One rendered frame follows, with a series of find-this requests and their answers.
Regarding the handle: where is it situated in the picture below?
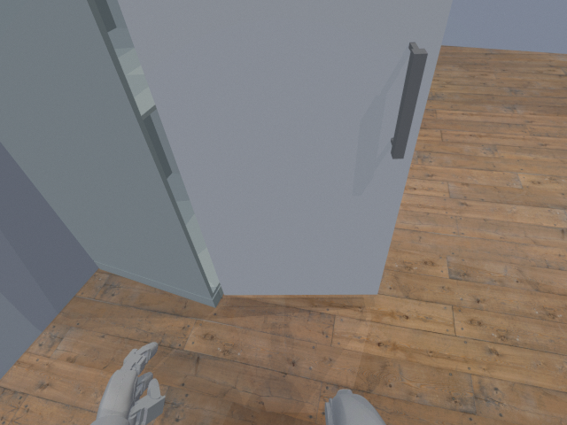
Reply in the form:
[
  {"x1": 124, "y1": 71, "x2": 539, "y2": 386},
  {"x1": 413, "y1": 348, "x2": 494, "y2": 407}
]
[{"x1": 391, "y1": 42, "x2": 428, "y2": 159}]

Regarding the fridge door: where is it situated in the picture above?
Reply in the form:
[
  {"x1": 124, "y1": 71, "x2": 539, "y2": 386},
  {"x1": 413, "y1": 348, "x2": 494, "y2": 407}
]
[{"x1": 118, "y1": 0, "x2": 453, "y2": 295}]

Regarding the left robot hand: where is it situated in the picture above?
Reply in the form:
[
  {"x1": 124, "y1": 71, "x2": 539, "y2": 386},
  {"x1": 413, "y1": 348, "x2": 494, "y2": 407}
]
[{"x1": 96, "y1": 342, "x2": 166, "y2": 425}]

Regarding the right robot thigh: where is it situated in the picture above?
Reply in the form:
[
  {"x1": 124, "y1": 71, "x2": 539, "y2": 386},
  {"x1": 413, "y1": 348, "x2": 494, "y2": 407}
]
[{"x1": 325, "y1": 393, "x2": 386, "y2": 425}]

